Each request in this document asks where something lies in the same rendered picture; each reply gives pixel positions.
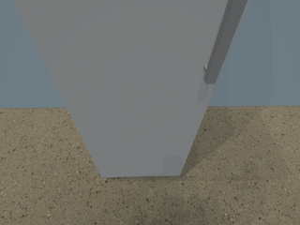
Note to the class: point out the handle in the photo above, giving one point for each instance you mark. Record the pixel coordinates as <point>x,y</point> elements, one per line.
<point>231,18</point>

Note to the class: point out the fridge door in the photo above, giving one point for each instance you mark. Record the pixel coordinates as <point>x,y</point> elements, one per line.
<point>130,73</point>

